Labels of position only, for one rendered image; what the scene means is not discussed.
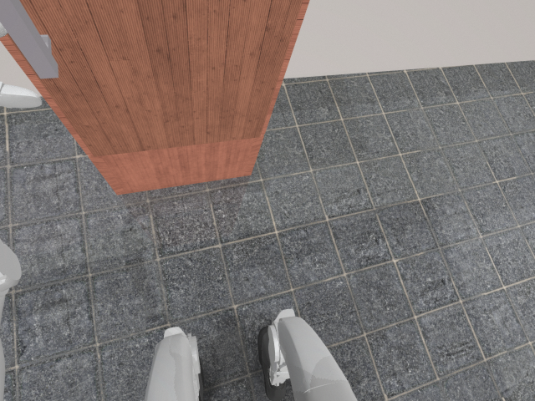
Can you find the left robot upper arm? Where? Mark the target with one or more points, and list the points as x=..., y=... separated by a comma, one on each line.
x=10, y=274

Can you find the robot right shin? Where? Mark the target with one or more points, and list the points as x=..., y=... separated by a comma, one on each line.
x=279, y=373

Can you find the robot left hand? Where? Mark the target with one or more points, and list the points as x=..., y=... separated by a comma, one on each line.
x=17, y=97

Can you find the cupboard door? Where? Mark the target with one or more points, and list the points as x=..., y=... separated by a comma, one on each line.
x=137, y=75

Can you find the handle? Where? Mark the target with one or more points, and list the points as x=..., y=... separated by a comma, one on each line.
x=36, y=48

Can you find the robot right thigh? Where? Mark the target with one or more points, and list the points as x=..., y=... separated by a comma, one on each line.
x=313, y=372

